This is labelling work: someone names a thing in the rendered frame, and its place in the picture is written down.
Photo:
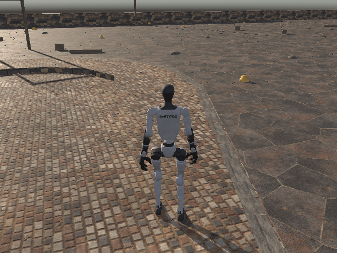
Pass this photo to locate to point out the left robot upper arm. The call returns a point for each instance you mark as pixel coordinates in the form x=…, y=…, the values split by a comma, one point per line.
x=149, y=121

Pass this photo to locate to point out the robot right hand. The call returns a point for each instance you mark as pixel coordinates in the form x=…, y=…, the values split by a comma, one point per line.
x=194, y=156

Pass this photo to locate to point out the left robot forearm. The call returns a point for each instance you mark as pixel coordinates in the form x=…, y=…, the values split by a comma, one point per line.
x=145, y=145

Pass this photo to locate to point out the right robot upper arm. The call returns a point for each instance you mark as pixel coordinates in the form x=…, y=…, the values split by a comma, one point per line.
x=186, y=119

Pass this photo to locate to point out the robot left hand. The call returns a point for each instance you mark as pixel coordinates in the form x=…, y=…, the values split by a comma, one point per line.
x=141, y=162

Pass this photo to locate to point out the right robot shin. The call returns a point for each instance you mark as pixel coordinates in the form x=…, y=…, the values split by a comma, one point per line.
x=180, y=196

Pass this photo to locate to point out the robot left thigh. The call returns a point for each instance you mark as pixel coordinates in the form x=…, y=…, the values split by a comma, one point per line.
x=156, y=161

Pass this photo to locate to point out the right robot forearm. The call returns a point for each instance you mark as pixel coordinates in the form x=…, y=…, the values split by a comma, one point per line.
x=191, y=142

